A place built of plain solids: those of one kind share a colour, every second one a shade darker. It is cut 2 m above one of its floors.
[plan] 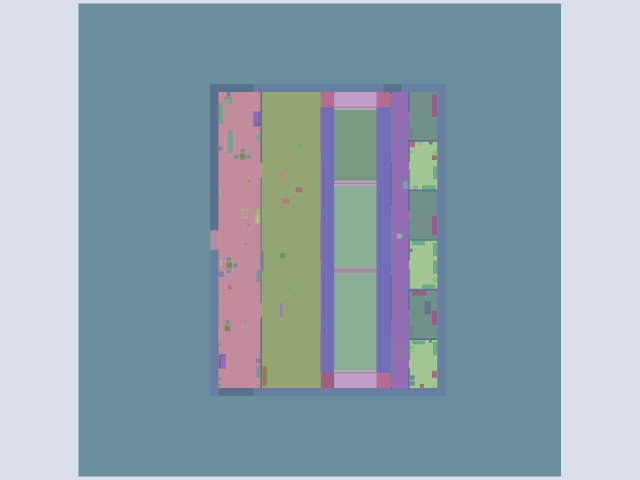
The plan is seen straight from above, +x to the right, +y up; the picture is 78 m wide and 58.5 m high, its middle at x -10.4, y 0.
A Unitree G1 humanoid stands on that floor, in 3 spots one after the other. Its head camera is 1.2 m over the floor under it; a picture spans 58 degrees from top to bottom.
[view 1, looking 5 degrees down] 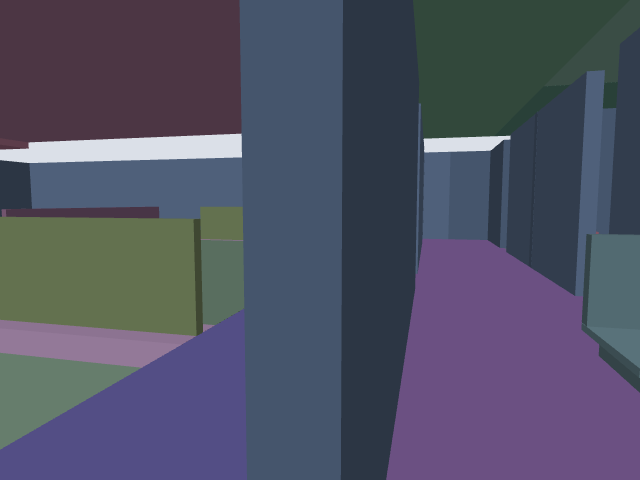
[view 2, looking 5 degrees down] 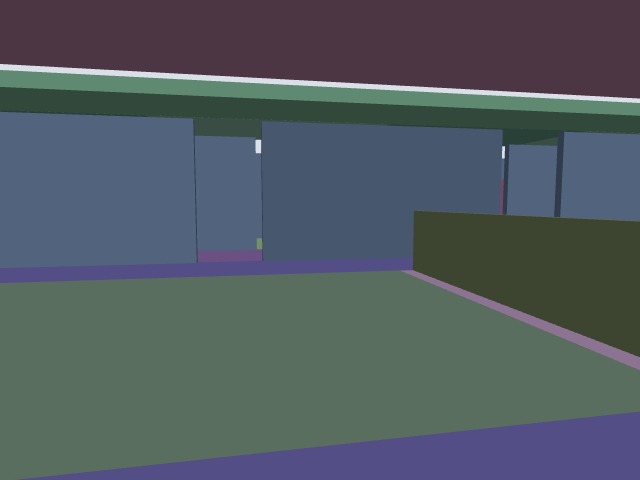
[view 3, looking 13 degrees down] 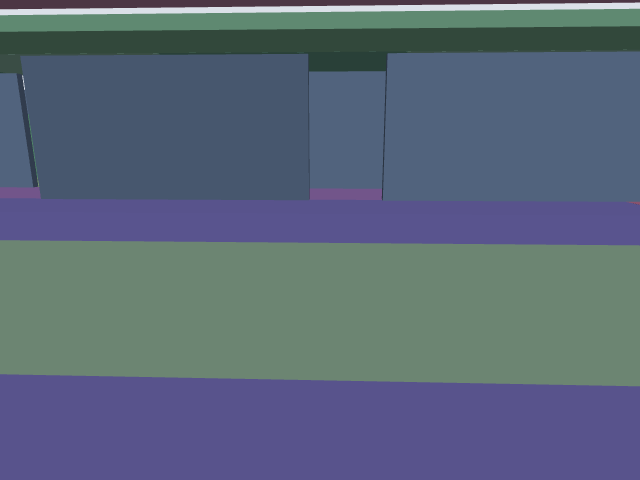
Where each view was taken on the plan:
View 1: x -1.51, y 3.44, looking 104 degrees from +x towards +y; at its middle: wall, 0.80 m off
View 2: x -10.66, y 10.05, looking -11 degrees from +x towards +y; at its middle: wall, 9.00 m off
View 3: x -10.66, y -10.38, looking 2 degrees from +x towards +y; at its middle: floor_walkway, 7.34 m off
